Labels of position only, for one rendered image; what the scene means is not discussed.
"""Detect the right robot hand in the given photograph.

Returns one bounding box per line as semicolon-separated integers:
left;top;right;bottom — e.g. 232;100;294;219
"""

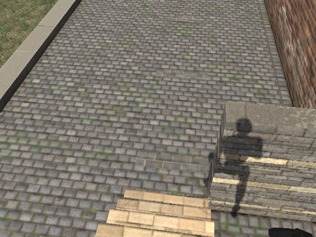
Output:
269;227;313;237

